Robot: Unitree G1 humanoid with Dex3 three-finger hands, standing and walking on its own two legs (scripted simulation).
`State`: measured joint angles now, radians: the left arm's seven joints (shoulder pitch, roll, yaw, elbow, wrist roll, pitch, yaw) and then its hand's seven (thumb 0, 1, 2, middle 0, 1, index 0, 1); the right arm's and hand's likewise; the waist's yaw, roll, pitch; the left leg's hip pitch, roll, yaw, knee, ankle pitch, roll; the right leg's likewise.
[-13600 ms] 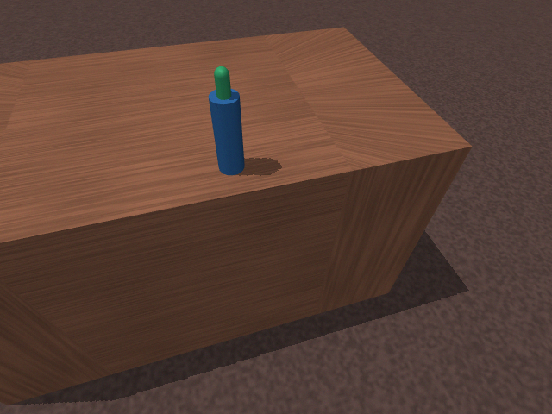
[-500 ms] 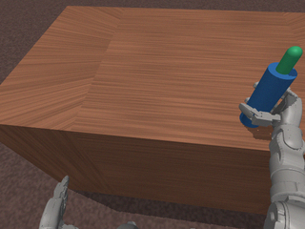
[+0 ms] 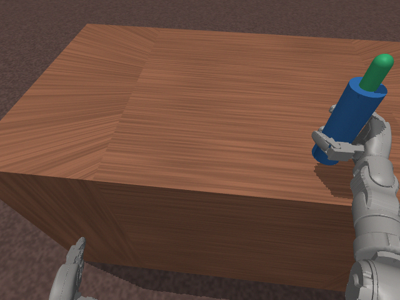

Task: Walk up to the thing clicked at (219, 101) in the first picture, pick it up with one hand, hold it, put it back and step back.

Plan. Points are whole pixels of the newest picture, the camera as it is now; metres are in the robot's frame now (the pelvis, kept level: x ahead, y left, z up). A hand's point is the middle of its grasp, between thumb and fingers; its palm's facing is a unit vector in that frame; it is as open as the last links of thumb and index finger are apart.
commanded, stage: settle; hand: right
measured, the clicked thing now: (350, 114) +0.43 -0.22 +0.17
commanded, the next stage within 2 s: lift in 0.32 s
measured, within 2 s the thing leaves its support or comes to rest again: neither
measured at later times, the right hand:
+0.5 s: hand (342, 125) +0.43 -0.21 +0.15, palm faces +0.19 +0.98 +0.01, open 8.5 cm
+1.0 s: hand (354, 107) +0.39 -0.19 +0.22, palm faces +0.18 +0.98 -0.01, open 8.5 cm
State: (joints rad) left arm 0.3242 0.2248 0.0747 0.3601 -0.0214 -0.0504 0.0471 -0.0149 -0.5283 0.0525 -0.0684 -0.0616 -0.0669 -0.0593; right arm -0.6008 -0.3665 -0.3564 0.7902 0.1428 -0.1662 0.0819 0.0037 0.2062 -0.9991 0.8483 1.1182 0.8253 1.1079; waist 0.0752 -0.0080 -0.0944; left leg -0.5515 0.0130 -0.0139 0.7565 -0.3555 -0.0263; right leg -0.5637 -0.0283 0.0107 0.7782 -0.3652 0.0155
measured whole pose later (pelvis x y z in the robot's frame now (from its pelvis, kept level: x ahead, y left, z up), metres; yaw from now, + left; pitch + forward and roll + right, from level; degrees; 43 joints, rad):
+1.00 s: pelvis +0.00 +0.00 +0.02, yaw -1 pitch +2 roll +0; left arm 0.29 0.23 0.08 0.51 -0.03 -0.07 0.05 -0.01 -0.53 0.05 -0.06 -0.06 -0.06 -0.06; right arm -0.51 -0.30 -0.28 0.35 0.19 0.18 0.03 0.00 0.21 -1.02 0.84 1.14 0.81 1.13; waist 0.01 -0.05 -0.08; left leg -0.34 0.02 -0.01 0.61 -0.30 -0.02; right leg -0.34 -0.02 0.01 0.61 -0.30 0.02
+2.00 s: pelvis -0.01 +0.01 +0.02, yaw -2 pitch -2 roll +0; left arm 0.25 0.24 0.10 0.59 -0.05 -0.14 0.02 -0.02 -0.54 0.05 -0.05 -0.05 -0.04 -0.05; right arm -0.49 -0.29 -0.31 -0.06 0.23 0.64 0.01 0.00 0.22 -1.04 0.84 1.15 0.81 1.14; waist -0.01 -0.08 -0.08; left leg -0.24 0.03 0.01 0.55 -0.27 -0.02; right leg -0.24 -0.01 0.03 0.53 -0.25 0.02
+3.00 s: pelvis +0.00 +0.01 +0.03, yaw -2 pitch -2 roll +0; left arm 0.23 0.25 0.08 0.65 -0.05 -0.16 0.03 -0.02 -0.54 0.06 -0.05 -0.05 -0.05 -0.05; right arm -0.51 -0.29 -0.31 -0.13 0.25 0.73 0.01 0.00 0.25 -1.09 0.84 1.17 0.82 1.16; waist -0.01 -0.08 -0.08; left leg -0.22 0.04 0.01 0.54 -0.27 -0.02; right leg -0.23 -0.01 0.03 0.52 -0.25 0.02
